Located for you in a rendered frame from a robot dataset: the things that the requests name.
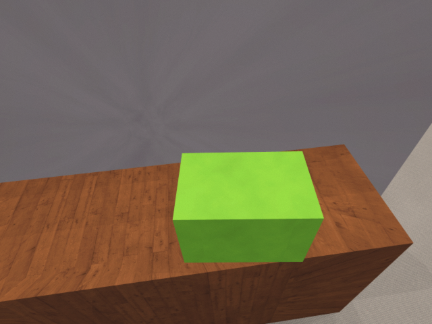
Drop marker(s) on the carton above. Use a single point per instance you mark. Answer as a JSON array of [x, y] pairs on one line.
[[245, 207]]

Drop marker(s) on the pedestal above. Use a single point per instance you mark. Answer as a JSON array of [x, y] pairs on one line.
[[101, 248]]

